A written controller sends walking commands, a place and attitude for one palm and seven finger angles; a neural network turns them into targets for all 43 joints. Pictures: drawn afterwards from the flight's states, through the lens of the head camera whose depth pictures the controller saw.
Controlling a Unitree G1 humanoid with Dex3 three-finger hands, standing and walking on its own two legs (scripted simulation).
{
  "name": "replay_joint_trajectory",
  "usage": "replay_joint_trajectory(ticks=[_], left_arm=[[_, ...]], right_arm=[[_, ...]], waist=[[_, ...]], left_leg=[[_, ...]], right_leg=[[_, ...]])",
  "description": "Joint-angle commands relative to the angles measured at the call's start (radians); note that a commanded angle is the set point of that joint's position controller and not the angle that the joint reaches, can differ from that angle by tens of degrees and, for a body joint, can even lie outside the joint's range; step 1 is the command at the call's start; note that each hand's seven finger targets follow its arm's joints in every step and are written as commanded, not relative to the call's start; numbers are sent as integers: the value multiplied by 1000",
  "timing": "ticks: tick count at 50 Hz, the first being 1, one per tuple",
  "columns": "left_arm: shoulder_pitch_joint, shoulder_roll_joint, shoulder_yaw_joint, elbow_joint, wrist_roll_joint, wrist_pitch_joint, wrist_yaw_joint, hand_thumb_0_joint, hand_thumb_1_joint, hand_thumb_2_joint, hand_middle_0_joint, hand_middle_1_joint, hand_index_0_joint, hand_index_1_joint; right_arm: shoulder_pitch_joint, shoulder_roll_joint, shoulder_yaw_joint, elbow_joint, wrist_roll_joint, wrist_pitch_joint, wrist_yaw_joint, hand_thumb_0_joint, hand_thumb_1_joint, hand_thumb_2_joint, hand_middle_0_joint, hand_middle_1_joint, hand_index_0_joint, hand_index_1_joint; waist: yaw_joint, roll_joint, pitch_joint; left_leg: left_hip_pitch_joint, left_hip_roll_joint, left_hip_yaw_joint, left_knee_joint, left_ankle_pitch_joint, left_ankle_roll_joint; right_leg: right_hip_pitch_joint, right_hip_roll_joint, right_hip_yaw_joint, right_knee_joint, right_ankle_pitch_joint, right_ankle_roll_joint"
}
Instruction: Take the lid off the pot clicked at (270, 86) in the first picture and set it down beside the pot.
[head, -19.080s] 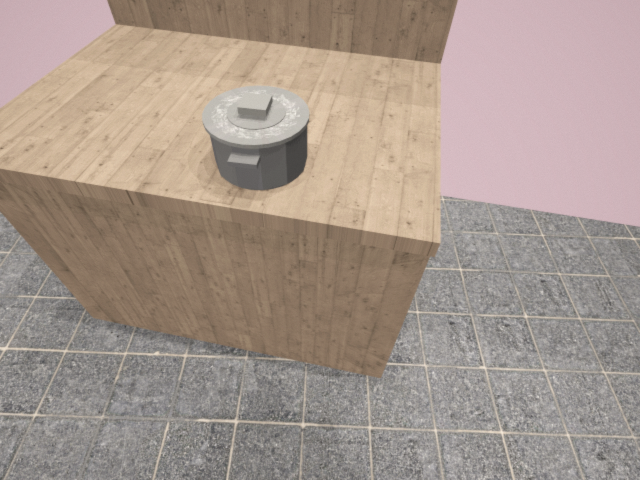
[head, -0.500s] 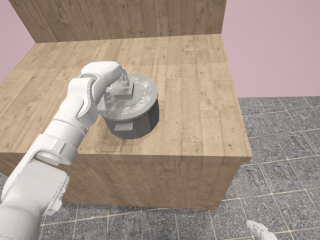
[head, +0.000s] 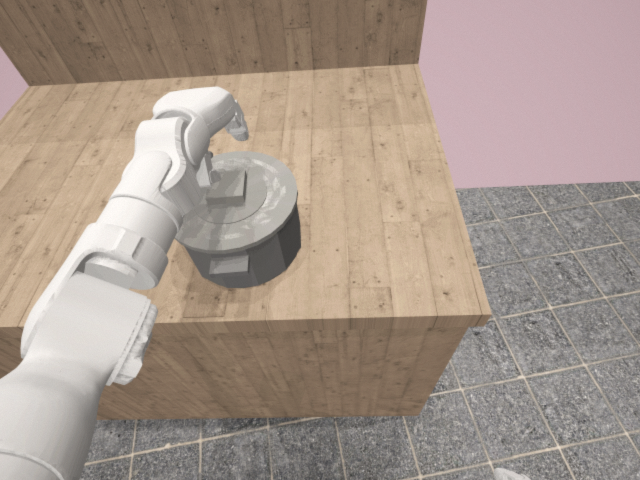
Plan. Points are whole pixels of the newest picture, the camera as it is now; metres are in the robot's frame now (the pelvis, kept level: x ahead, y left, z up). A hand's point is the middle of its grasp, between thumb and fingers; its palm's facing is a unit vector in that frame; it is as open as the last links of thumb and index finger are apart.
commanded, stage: move the open hand above the knob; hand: left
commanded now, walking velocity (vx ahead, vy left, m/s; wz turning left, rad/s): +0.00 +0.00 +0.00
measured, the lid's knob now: (227, 187) +0.50 +0.12 +0.08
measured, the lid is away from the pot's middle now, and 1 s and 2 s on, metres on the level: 0.00 0.00 0.00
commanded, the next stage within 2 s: lower the open fingers around the knob in 0.46 s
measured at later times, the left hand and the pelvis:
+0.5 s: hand (212, 165) +0.46 +0.12 +0.16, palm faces -0.27 -0.03 -0.96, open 10.0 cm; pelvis -0.01 +0.00 +0.00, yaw +1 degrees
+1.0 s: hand (218, 181) +0.46 +0.12 +0.13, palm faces -0.33 -0.03 -0.94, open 10.0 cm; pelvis -0.01 +0.00 +0.00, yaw +0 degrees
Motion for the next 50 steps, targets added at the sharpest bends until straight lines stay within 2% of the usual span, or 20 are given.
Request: replay_joint_trajectory(ticks=[1,2,4,7,10,13,16,19,22,25,30,34,36,37,39,41,42,45,48,50], left_arm=[[-461,161,40,-276,-4,-11,8,0,-288,1435,-842,-81,-842,-81],[-552,223,78,-393,-4,-27,11,0,-288,1435,-842,-81,-842,-81],[-603,255,95,-421,-4,-44,22,0,-288,1435,-842,-81,-842,-81],[-553,273,120,-282,0,-32,41,0,-288,1435,-842,-81,-842,-81],[-441,193,75,-104,-2,7,51,0,-288,1435,-842,-81,-842,-81],[-474,93,-16,-251,3,4,38,0,-288,1435,-842,-81,-842,-81],[-522,102,-13,-341,-4,-5,24,0,-288,1435,-842,-81,-842,-81],[-537,212,76,-217,-5,7,29,0,-288,1435,-842,-81,-842,-81],[-602,235,86,-196,-1,-1,46,0,-288,1435,-842,-81,-842,-81],[-570,179,50,-208,12,-17,56,0,-288,1435,-842,-81,-842,-81],[-472,119,5,-1,4,53,23,0,-288,1435,-842,-81,-842,-81],[-612,151,24,-225,-6,18,-7,0,-288,1435,-842,-81,-842,-81],[-635,151,17,-247,-11,-14,-17,0,-288,1435,-842,-81,-842,-81],[-618,196,53,-242,-1,-24,-12,0,-288,1435,-842,-81,-842,-81],[-525,173,48,-120,0,-22,-6,0,-288,1435,-842,-81,-842,-81],[-447,210,95,-33,-7,-15,7,0,-288,1435,-842,-81,-842,-81],[-446,219,96,-36,0,-16,14,0,-288,1435,-842,-81,-842,-81],[-468,126,20,-149,8,-31,25,0,-288,1435,-842,-81,-842,-81],[-461,225,103,-207,16,-41,42,0,-288,1435,-842,-81,-842,-81],[-449,202,84,-169,11,-31,50,0,-288,1435,-842,-81,-842,-81]], right_arm=[[-50,-114,-48,-138,1,-22,-2,0,-900,-900,200,300,200,300],[-51,-113,-51,-143,-1,-30,-4,0,-900,-900,200,300,200,300],[-39,-107,-52,-134,-1,-48,-15,0,-900,-900,200,300,200,300],[-14,-113,-45,-96,0,-45,-21,0,-900,-900,200,300,200,300],[-20,-115,-35,-79,6,-33,-20,0,-900,-900,200,300,200,300],[-67,-104,-40,-118,4,-28,-3,0,-900,-900,200,300,200,300],[-63,-103,-49,-126,0,-26,2,0,-900,-900,200,300,200,300],[-49,-111,-35,-102,3,-23,-18,0,-900,-900,200,300,200,300],[-45,-110,-27,-93,5,-31,-32,0,-900,-900,200,300,200,300],[-48,-99,-30,-104,0,-44,-30,0,-900,-900,200,300,200,300],[-38,-116,-27,-90,10,-21,-20,0,-900,-900,200,300,200,300],[-46,-108,-40,-122,-2,-48,-29,0,-900,-900,200,300,200,300],[-26,-108,-44,-111,-3,-57,-37,0,-900,-900,200,300,200,300],[-15,-111,-46,-104,-5,-62,-39,0,-900,-900,200,300,200,300],[0,-113,-41,-88,-2,-56,-40,0,-900,-900,200,300,200,300],[14,-129,-40,-76,1,-49,-41,0,-900,-900,200,300,200,300],[5,-129,-36,-82,2,-45,-39,0,-900,-900,200,300,200,300],[-17,-112,-43,-106,-2,-50,-27,0,-900,-900,200,300,200,300],[-13,-117,-51,-112,-7,-49,-22,0,-900,-900,200,300,200,300],[-13,-112,-48,-104,-3,-44,-24,0,-900,-900,200,300,200,300]], waist=[[1,-112,-440],[-1,-89,-502],[-9,-64,-517],[-5,-112,-427],[2,-156,-314],[3,-75,-424],[-11,-69,-464],[-8,-142,-395],[-6,-145,-368],[5,-96,-414],[-7,-156,-299],[-12,-88,-470],[-28,-117,-461],[-21,-127,-464],[-15,-146,-369],[-3,-179,-304],[3,-185,-308],[4,-88,-387],[12,-82,-465],[4,-99,-429]], left_leg=[[274,-6,-81,40,496,34],[318,-6,-87,42,504,37],[363,-3,-100,47,530,38],[296,-1,-97,30,473,31],[209,-4,-77,7,363,21],[297,-3,-90,26,441,17],[349,2,-108,48,504,20],[261,-10,-88,18,354,25],[222,-11,-84,-6,282,23],[276,-6,-95,5,352,19],[176,-14,-78,-10,243,13],[304,-22,-92,18,346,32],[315,-16,-99,26,375,36],[318,-14,-100,21,366,37],[265,-15,-94,10,348,34],[191,-14,-76,-6,291,32],[182,-12,-74,-13,285,28],[265,-9,-81,13,388,29],[304,-2,-90,31,457,31],[273,-5,-80,25,413,31]], right_leg=[[121,40,0,-6,486,-36],[145,40,6,-6,502,-33],[129,44,7,-6,495,-34],[109,50,-7,-10,459,-37],[71,50,-21,-10,399,-40],[68,42,-13,3,406,-42],[59,44,-12,-4,416,-43],[94,48,-10,-16,392,-41],[97,44,-12,-18,355,-43],[86,44,-10,-7,366,-47],[60,47,-19,-15,326,-42],[110,41,2,-14,406,-43],[99,43,1,-25,418,-41],[108,46,2,-27,413,-38],[80,50,-7,-28,393,-42],[94,48,-10,-35,381,-43],[102,47,-10,-25,378,-42],[83,44,-5,-16,410,-45],[122,46,5,-11,449,-43],[115,49,0,-14,440,-42]])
